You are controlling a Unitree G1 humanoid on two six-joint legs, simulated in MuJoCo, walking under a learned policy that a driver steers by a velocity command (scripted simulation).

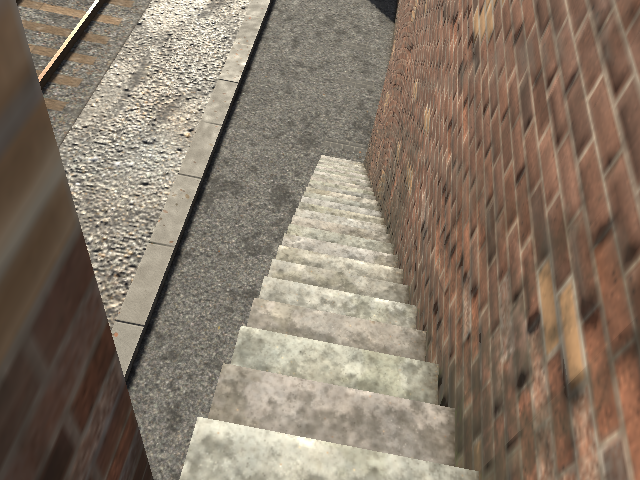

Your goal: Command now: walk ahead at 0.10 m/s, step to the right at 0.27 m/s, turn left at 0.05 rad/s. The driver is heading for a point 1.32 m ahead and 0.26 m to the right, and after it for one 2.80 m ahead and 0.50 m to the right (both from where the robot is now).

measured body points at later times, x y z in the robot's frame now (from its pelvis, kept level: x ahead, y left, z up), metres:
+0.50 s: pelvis +0.04 -0.14 +0.00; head +0.07 -0.18 +0.45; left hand +0.08 +0.12 -0.11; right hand +0.18 -0.40 -0.13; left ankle +0.01 +0.00 -0.61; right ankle +0.08 -0.23 -0.74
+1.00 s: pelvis +0.08 -0.06 -0.01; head +0.08 -0.05 +0.43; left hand +0.15 +0.21 -0.15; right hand +0.18 -0.33 -0.12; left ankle +0.09 +0.04 -0.74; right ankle +0.07 -0.23 -0.72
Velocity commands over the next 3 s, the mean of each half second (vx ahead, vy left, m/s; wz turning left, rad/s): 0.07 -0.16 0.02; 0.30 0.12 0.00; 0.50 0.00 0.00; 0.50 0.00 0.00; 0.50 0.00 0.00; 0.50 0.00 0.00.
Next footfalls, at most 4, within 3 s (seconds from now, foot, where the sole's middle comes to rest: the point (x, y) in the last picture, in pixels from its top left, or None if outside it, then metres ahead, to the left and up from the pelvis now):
0.26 right None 0.12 -0.23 -0.78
0.96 left None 0.13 0.04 -0.78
1.42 right None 0.24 -0.12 -0.78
1.78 left None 0.36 0.09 -0.78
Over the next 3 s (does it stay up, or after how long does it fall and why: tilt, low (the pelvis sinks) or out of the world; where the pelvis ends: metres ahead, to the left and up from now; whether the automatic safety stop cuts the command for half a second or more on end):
stays up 0.74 -0.13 -0.44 its command is cut before an obstacle from the start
